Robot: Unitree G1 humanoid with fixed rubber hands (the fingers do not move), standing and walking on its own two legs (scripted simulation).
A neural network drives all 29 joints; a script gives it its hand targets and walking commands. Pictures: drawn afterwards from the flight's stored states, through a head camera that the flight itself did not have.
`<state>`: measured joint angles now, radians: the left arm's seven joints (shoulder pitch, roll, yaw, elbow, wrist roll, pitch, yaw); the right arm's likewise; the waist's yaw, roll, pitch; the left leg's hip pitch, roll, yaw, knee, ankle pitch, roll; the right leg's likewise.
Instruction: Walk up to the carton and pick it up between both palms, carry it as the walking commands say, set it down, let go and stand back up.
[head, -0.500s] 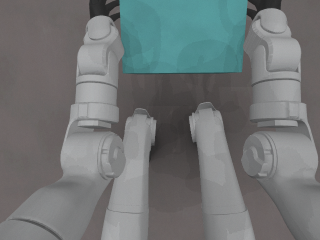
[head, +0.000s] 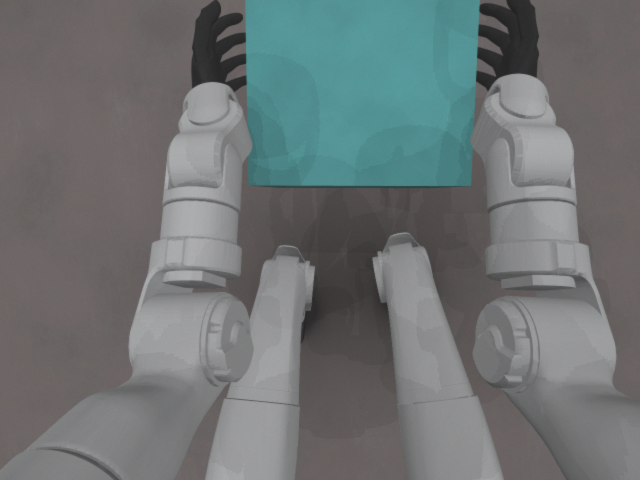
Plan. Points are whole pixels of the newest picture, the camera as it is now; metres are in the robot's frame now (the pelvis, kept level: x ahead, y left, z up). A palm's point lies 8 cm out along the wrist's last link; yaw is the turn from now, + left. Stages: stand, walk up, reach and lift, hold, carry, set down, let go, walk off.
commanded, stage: reach and lift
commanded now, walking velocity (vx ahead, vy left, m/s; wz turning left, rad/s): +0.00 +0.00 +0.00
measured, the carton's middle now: (356, 80) +0.52 -0.03 -0.14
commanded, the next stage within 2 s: none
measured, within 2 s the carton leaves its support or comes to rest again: neither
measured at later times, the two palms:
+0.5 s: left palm (180, 78) +0.47 +0.12 +0.02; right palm (552, 76) +0.44 -0.18 +0.02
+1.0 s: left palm (80, 45) +0.45 +0.14 +0.12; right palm (609, 21) +0.43 -0.16 +0.11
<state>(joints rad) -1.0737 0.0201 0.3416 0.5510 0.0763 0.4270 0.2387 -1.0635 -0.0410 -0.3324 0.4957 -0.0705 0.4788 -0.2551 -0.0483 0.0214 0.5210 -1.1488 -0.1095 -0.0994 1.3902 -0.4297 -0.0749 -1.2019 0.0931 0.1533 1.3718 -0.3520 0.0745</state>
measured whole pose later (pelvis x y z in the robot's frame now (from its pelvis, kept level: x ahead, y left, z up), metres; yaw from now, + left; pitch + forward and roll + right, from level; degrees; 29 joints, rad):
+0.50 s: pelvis +0.03 +0.00 +0.06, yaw +0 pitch +13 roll +2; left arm -0.86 -0.05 0.36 0.66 0.12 0.40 0.22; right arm -0.82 0.04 -0.35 0.57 -0.13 0.46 -0.24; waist -0.04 0.03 0.23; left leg -0.99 -0.10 -0.12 1.13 -0.37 -0.06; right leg -1.04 0.08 0.16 1.12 -0.30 0.06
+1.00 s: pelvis +0.12 +0.01 +0.14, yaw +0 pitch +13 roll +0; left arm -0.41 -0.17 0.31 0.64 0.20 0.37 0.21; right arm -0.38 0.16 -0.39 0.57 -0.22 0.39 -0.17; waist -0.03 0.02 -0.15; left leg -0.60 -0.07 -0.15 0.68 -0.31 -0.01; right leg -0.64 0.04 0.15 0.65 -0.24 0.05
